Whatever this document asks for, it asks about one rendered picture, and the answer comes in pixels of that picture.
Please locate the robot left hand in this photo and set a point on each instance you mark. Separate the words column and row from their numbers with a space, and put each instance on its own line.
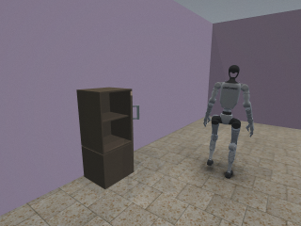
column 206, row 120

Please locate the right robot forearm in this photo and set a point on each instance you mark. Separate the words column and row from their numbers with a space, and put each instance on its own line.
column 249, row 114

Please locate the humanoid robot head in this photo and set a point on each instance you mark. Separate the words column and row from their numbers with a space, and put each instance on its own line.
column 233, row 69

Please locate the right robot upper arm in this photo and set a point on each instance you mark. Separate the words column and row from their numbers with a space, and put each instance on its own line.
column 246, row 95

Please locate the handle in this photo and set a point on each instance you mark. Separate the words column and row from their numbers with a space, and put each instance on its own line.
column 137, row 112

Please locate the cupboard door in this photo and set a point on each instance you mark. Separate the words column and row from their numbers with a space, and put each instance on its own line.
column 132, row 122

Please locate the robot right hand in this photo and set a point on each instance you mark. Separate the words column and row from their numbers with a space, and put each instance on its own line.
column 251, row 127

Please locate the left robot forearm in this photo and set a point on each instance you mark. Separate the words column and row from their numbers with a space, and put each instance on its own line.
column 209, row 108

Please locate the left robot upper arm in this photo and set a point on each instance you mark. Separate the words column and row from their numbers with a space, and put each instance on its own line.
column 216, row 88

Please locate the robot left foot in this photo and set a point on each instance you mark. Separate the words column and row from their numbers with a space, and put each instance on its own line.
column 209, row 162

